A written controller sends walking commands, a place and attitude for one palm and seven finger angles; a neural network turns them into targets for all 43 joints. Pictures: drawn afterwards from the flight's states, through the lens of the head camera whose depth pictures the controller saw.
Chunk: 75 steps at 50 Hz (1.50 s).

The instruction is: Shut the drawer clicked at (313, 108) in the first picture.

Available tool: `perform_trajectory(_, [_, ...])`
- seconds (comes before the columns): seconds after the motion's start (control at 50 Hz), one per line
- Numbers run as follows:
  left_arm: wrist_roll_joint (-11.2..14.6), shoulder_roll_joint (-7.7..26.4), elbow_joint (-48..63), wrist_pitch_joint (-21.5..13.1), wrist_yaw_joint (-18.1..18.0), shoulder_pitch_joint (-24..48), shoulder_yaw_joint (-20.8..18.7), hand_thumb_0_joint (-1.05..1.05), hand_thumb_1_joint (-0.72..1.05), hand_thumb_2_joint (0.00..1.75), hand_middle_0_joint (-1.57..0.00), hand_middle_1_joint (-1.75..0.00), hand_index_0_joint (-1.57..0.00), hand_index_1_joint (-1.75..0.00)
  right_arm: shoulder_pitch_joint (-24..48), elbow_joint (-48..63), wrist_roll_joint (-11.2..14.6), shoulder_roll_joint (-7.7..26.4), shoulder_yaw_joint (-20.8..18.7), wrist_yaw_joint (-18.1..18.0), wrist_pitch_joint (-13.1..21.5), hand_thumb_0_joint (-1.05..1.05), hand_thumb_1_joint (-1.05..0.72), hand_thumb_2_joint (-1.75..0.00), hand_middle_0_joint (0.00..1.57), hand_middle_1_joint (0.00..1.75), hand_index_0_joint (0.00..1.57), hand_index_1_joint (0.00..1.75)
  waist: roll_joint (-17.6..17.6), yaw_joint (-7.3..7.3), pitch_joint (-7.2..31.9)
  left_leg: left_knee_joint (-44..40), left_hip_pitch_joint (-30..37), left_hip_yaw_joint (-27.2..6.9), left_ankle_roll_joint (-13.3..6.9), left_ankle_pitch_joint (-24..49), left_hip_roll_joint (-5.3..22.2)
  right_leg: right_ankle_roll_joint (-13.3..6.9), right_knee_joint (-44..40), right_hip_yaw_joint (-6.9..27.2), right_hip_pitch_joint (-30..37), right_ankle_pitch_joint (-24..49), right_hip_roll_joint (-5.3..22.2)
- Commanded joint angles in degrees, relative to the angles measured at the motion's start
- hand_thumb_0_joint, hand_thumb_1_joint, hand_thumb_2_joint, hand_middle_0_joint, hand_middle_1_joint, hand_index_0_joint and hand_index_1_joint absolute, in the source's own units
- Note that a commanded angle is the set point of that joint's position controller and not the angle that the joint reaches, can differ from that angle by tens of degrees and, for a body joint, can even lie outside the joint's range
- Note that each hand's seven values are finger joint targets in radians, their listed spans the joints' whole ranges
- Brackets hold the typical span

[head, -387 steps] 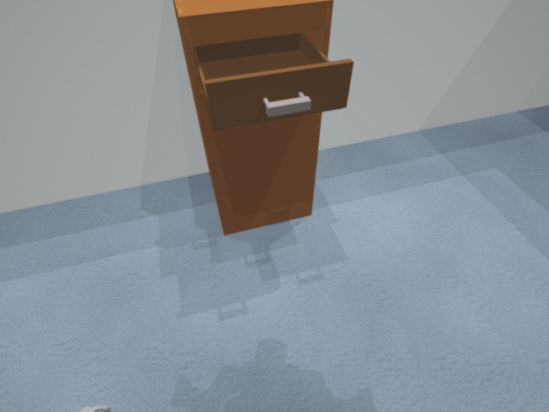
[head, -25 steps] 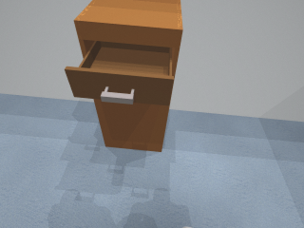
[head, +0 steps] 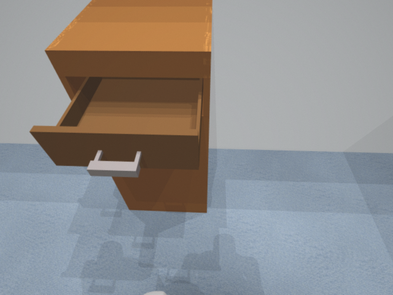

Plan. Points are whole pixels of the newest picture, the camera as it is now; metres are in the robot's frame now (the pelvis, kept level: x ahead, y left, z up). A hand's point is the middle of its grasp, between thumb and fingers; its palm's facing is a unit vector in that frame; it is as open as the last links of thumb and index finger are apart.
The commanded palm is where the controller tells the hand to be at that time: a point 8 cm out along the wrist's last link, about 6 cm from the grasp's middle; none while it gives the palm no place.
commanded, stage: come to a stop and stand still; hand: left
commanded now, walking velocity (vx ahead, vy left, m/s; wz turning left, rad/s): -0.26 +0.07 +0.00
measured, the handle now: (116, 161) +0.40 +0.22 +0.02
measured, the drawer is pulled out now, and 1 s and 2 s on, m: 0.22 0.22 0.22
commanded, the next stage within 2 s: look again from close up in 1.70 s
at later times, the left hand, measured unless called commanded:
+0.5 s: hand out of the picture +0.01 +0.18 -0.18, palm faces +0.01 -0.96 -0.27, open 7.4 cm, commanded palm none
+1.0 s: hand out of the picture -0.02 +0.14 -0.18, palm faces -0.01 -0.98 -0.20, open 7.4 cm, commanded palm none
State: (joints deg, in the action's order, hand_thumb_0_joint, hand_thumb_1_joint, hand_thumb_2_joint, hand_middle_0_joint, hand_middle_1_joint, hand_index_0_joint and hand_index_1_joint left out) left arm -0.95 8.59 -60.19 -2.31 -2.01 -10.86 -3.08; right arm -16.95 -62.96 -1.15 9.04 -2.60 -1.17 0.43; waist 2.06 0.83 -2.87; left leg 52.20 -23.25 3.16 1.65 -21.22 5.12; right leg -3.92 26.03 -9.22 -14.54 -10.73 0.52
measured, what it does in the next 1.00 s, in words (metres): steps on the spot: left foot, then right foot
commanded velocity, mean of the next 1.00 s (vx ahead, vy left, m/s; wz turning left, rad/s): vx -0.04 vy -0.02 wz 0.00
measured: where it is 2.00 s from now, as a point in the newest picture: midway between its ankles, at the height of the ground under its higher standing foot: outside the picture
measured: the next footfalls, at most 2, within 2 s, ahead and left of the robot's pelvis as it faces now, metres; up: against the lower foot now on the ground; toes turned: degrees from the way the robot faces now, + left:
left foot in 0.14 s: +0.08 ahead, +0.10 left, +0.00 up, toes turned +1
right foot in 0.44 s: +0.01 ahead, -0.12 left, +0.00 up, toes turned -4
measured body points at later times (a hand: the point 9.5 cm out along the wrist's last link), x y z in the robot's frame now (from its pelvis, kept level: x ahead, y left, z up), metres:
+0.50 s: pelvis -0.02 -0.01 -0.02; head +0.01 -0.03 +0.43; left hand +0.01 +0.23 -0.16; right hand +0.08 -0.24 -0.17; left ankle +0.05 +0.13 -0.73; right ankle -0.03 -0.12 -0.74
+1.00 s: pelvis -0.03 -0.03 +0.00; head -0.03 -0.04 +0.45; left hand -0.02 +0.19 -0.16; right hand -0.07 -0.25 -0.17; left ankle +0.04 +0.10 -0.74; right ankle -0.03 -0.12 -0.74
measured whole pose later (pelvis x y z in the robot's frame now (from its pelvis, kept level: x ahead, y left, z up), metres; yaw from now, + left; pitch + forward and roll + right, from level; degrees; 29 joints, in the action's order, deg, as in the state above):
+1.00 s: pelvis -0.03 -0.03 +0.00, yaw -1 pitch -2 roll +0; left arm -0.5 9.3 -60.2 0.1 -1.6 -18.6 0.1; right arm -21.7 -62.7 -1.5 8.4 0.0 -0.3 -0.8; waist 0.3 1.2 -1.0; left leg 28.7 -17.7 1.6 0.8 -9.5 2.3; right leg -3.1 30.4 -3.5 -12.0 -17.1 -1.8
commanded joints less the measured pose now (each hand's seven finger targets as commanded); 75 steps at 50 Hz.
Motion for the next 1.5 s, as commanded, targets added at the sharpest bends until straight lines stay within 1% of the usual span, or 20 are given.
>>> perform_trajectory(0.0, [-0.20, 8.14, 1.40, 0.38, -0.16, -2.83, -0.44, 0.00, 0.90, 0.90, -0.20, -0.30, -0.20, -0.30, -4.67, 1.06, 0.88, -0.11, 0.75, -0.28, -0.92, 0.00, -0.90, -0.90, 0.20, 0.30, 0.20, 0.30, -7.90, -0.51, 4.52, -11.14, 6.20, -0.34, 1.14, 1.50, -1.24, -6.13, -7.82, 10.78, 1.72, 26.62, 14.99])
perform_trajectory(0.08, [0.21, 8.36, 1.30, 2.19, -0.43, -3.08, -0.97, 0.00, 0.90, 0.90, -0.20, -0.30, -0.20, -0.30, -3.48, 1.75, 0.71, 2.50, -0.31, -0.56, -1.20, 0.00, -0.90, -0.90, 0.20, 0.30, 0.20, 0.30, -8.21, 0.22, 2.60, -25.80, 14.79, -0.51, 0.43, 14.15, -1.00, -2.73, -2.17, 10.83, -2.59, 18.19, 13.05])
perform_trajectory(0.14, [0.25, 4.54, 2.38, 3.36, -0.47, -6.93, -0.17, 0.00, 0.90, 0.90, -0.20, -0.30, -0.20, -0.30, 0.49, 4.80, 0.19, 8.60, -1.06, -0.89, -0.58, 0.00, -0.90, -0.90, 0.20, 0.30, 0.20, 0.30, 8.83, -1.96, 2.40, -32.31, 11.96, -11.78, -7.60, 40.97, 13.13, 3.91, 8.59, 3.94, -2.40, -5.75, 3.17])
perform_trajectory(0.16, [0.40, 5.13, 2.20, 3.70, -0.50, -5.85, -0.10, 0.00, 0.90, 0.90, -0.20, -0.30, -0.20, -0.30, 1.85, 4.93, 0.13, 8.50, -0.99, -1.34, -0.49, 0.00, -0.90, -0.90, 0.20, 0.30, 0.20, 0.30, 12.83, -1.32, 2.65, -35.09, 10.76, -13.94, -10.56, 43.69, 14.53, 4.69, 15.74, 4.36, -2.15, -15.77, 1.82])
perform_trajectory(0.2, [0.39, 5.19, 1.67, 4.18, -0.38, -6.73, -0.27, 0.00, 0.90, 0.90, -0.20, -0.30, -0.20, -0.30, 5.31, 5.88, -0.11, 8.42, -0.92, -1.97, -0.44, 0.00, -0.90, -0.90, 0.20, 0.30, 0.20, 0.30, 10.25, -2.11, 2.72, -34.04, 11.29, -12.13, -12.67, 44.59, 14.16, 4.46, 25.11, 8.66, -4.84, -19.89, 2.06])
perform_trajectory(0.24, [0.28, 4.93, 1.42, 3.98, -0.20, -7.30, -0.31, 0.00, 0.90, 0.90, -0.20, -0.30, -0.20, -0.30, 6.65, 6.53, -0.17, 8.64, -1.28, -1.92, -0.54, 0.00, -0.90, -0.90, 0.20, 0.30, 0.20, 0.30, 5.66, -1.93, 4.03, -31.69, 14.49, -10.02, -12.71, 46.42, 13.31, 4.69, 26.80, 9.03, -6.70, -18.77, 1.71])
perform_trajectory(0.36, [0.16, 3.90, 1.95, 3.53, -0.05, -7.95, 0.26, 0.00, 0.90, 0.90, -0.20, -0.30, -0.20, -0.30, 5.95, 6.27, -0.02, 9.64, -2.17, -1.10, -0.95, 0.00, -0.90, -0.90, 0.20, 0.30, 0.20, 0.30, 6.89, -0.88, 6.64, -31.04, 15.41, -8.83, -10.57, 35.28, 10.78, 5.38, 10.99, 6.48, -0.96, -13.71, 1.76])
perform_trajectory(0.38, [0.01, 5.84, 0.76, 2.50, -1.54, -14.71, 1.15, 0.00, 0.90, 0.90, -0.20, -0.30, -0.20, -0.30, 10.35, 9.44, 1.42, 12.82, -2.99, -1.19, -0.25, 0.00, -0.90, -0.90, 0.20, 0.30, 0.20, 0.30, -0.71, -4.56, 7.25, -14.88, 16.44, -5.75, -5.52, 36.74, 9.83, 4.41, -5.40, 14.40, -3.85, -2.63, 5.30])
perform_trajectory(0.4, [-1.24, 9.68, 5.05, 1.72, -1.41, -10.03, 0.29, 0.00, 0.90, 0.90, -0.20, -0.30, -0.20, -0.30, 6.77, 11.90, 1.09, 5.89, -1.93, 0.47, -0.57, 0.00, -0.90, -0.90, 0.20, 0.30, 0.20, 0.30, -16.88, -1.49, 4.06, -10.45, 1.07, 0.99, -2.49, 5.75, -0.75, 2.85, -8.25, 21.41, 0.40, 8.45, 10.82])
perform_trajectory(0.42, [-1.27, 10.39, 6.36, 0.78, -1.37, -8.80, 0.73, 0.00, 0.90, 0.90, -0.20, -0.30, -0.20, -0.30, 6.52, 13.16, 0.37, 4.37, -1.10, 1.09, -0.91, 0.00, -0.90, -0.90, 0.20, 0.30, 0.20, 0.30, -13.24, -0.87, 4.80, -4.81, -0.97, 0.24, -1.49, -4.85, -3.28, -2.12, -5.64, 24.02, 1.17, 15.89, 14.36])
perform_trajectory(0.44, [-1.22, 11.50, 7.64, 0.16, -1.36, -8.07, 0.50, 0.00, 0.90, 0.90, -0.20, -0.30, -0.20, -0.30, 5.71, 13.61, 0.32, 3.17, -0.69, 1.57, -1.20, 0.00, -0.90, -0.90, 0.20, 0.30, 0.20, 0.30, -4.19, -0.49, 8.52, -5.86, 1.44, 0.74, -1.06, -3.95, -3.79, -4.75, -3.59, 22.32, 3.36, 19.07, 14.61])
perform_trajectory(0.46, [-1.06, 11.50, 8.02, -0.11, -1.41, -6.57, -0.20, 0.00, 0.90, 0.90, -0.20, -0.30, -0.20, -0.30, 5.87, 13.60, 0.53, 3.31, -0.71, 1.52, -1.28, 0.00, -0.90, -0.90, 0.20, 0.30, 0.20, 0.30, -10.71, 0.39, 7.71, -4.76, -0.05, -0.27, -1.87, -2.11, -3.82, -5.23, -0.66, 20.83, 4.77, 22.94, 12.01])
perform_trajectory(0.48, [-0.75, 10.18, 8.25, -0.05, -1.55, -5.67, -0.01, 0.00, 0.90, 0.90, -0.20, -0.30, -0.20, -0.30, 5.45, 13.93, 0.62, 3.83, -0.64, 1.27, -1.24, 0.00, -0.90, -0.90, 0.20, 0.30, 0.20, 0.30, -15.99, 0.54, 6.13, -6.15, 0.24, -0.44, -2.39, -1.12, -3.34, -5.14, 0.61, 18.72, 4.11, 24.50, 11.79])
perform_trajectory(0.5, [-0.69, 9.10, 8.76, 0.28, -1.58, -5.21, 0.39, 0.00, 0.90, 0.90, -0.20, -0.30, -0.20, -0.30, 4.74, 13.62, 0.76, 3.72, -0.42, 1.01, -1.21, 0.00, -0.90, -0.90, 0.20, 0.30, 0.20, 0.30, -15.29, 0.89, 4.67, -10.16, 3.78, -0.28, -2.47, 0.52, -3.32, -4.69, 0.66, 16.98, 0.68, 20.84, 11.22])
perform_trajectory(0.54, [-0.43, 8.43, 9.40, 1.26, -1.32, -3.82, 0.67, 0.00, 0.90, 0.90, -0.20, -0.30, -0.20, -0.30, 1.12, 11.26, 0.60, 3.54, -0.06, 0.89, -0.88, 0.00, -0.90, -0.90, 0.20, 0.30, 0.20, 0.30, -6.66, 2.09, 0.05, -21.09, 12.63, 0.03, -2.70, 8.04, -2.88, -1.55, 1.46, 13.44, -8.09, 2.08, 7.82])
perform_trajectory(0.56, [-0.08, 7.39, 9.36, 1.85, -1.14, -4.79, 0.92, 0.00, 0.90, 0.90, -0.20, -0.30, -0.20, -0.30, 0.66, 10.83, 0.17, 5.15, 0.14, 0.86, -0.58, 0.00, -0.90, -0.90, 0.20, 0.30, 0.20, 0.30, 1.28, 1.16, -3.65, -25.10, 10.59, -5.36, -4.32, 8.42, 0.65, 0.23, 2.29, 12.22, -11.40, -9.37, 4.12])
perform_trajectory(0.6, [-0.15, 7.52, 8.70, 2.84, -0.90, -7.08, 0.97, 0.00, 0.90, 0.90, -0.20, -0.30, -0.20, -0.30, 2.63, 11.02, -0.37, 7.04, 0.13, 0.80, -0.80, 0.00, -0.90, -0.90, 0.20, 0.30, 0.20, 0.30, 8.39, -0.79, -7.72, -34.93, -2.19, -13.64, -6.89, -9.12, 3.97, 1.84, 3.61, 8.97, -5.37, -18.41, 0.41])
perform_trajectory(0.64, [-0.38, 7.09, 7.40, 2.36, -0.48, -9.77, 1.38, 0.00, 0.90, 0.90, -0.20, -0.30, -0.20, -0.30, 4.10, 11.18, -0.37, 6.66, 0.22, 0.74, -0.77, 0.00, -0.90, -0.90, 0.20, 0.30, 0.20, 0.30, 2.39, -2.51, -7.35, -34.82, -4.94, -11.38, -6.05, -11.65, 1.88, 1.38, 0.26, 10.34, -1.43, -16.33, 1.20])
perform_trajectory(0.72, [-0.01, 8.54, 6.76, 1.81, 0.03, -8.02, 1.35, 0.00, 0.90, 0.90, -0.20, -0.30, -0.20, -0.30, -0.83, 8.92, -0.42, 5.01, 0.88, 0.76, -0.92, 0.00, -0.90, -0.90, 0.20, 0.30, 0.20, 0.30, -4.14, -0.04, -3.31, -26.35, 5.51, -4.24, -3.61, -1.69, -2.25, -0.29, -8.50, 16.93, -9.06, -26.51, 5.73])
perform_trajectory(1.48, [0.16, 5.71, -2.16, 0.45, -0.33, -11.09, 2.62, 0.00, 0.90, 0.90, -0.20, -0.30, -0.20, -0.30, -0.07, -0.51, 0.67, 5.02, 2.41, -0.88, 1.51, 0.00, -0.90, -0.90, 0.20, 0.30, 0.20, 0.30, -1.66, -1.04, 0.60, -29.46, 14.97, -4.36, -3.36, 21.66, 1.07, 2.01, -5.00, 12.62, 3.27, 9.22, 5.26])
